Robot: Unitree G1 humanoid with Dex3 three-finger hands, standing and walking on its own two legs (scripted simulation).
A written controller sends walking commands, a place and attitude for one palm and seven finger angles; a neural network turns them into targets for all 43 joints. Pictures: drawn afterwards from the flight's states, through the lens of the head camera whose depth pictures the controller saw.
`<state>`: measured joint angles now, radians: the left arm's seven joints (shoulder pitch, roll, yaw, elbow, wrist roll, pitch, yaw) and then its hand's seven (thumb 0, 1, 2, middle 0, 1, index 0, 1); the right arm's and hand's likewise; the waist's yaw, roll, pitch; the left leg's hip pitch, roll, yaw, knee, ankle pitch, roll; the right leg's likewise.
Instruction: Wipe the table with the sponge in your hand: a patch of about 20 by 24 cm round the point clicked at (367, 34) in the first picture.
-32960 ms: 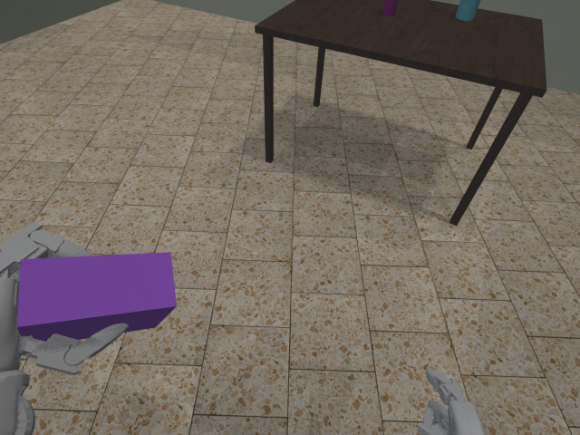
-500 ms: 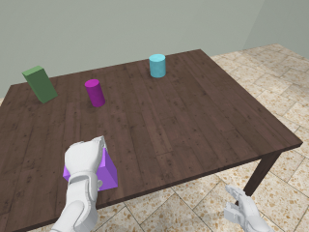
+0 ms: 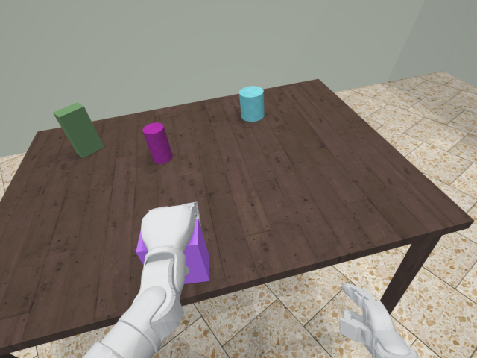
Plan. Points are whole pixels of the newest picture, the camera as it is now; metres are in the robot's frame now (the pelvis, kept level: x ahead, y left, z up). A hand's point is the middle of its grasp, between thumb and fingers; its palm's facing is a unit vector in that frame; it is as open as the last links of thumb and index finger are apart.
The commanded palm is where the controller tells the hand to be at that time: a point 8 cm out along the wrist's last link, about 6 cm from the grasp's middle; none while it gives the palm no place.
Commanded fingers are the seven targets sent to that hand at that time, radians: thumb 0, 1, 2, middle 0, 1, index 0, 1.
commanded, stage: slide across to the third lane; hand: left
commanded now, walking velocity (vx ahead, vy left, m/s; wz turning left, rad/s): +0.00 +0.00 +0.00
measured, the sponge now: (179, 260) +0.29 +0.17 -0.01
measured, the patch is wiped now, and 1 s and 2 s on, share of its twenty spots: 0.85 0.95 1.00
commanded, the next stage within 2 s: wipe forward along the third lane in 0.20 s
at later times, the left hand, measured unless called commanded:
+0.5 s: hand (192, 236) +0.32 +0.14 +0.04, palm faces -0.01 -0.08 -1.00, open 9.7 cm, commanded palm +0.30 +0.13 +0.09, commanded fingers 0.00 0.10 1.30 -1.20 -1.60 -1.20 -1.60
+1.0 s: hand (194, 212) +0.37 +0.16 +0.04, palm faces -0.05 -0.05 -1.00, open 9.7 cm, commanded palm +0.35 +0.16 +0.08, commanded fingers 0.00 0.10 1.30 -1.20 -1.60 -1.20 -1.60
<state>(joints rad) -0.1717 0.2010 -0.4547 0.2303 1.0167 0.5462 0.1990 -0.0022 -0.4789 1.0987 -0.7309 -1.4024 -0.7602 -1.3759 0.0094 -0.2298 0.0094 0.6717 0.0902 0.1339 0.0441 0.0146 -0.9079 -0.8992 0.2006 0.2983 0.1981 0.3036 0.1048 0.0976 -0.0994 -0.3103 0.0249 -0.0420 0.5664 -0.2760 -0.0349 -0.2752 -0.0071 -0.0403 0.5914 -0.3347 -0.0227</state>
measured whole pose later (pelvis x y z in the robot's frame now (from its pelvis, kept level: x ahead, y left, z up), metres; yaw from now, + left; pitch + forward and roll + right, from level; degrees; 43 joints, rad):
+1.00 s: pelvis -0.02 -0.01 +0.00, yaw -1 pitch +6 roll +0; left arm -0.58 0.17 -0.27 0.79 0.98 0.49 0.24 0.00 -0.53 1.13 -0.78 -1.36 -0.81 -1.33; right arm 0.14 -0.25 0.00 0.73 0.08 0.16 -0.04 0.01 -0.91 -0.90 0.20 0.30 0.20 0.30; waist 0.01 0.07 -0.13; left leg -0.43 0.05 -0.03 0.58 -0.25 -0.02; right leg -0.41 0.02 -0.03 0.61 -0.30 -0.04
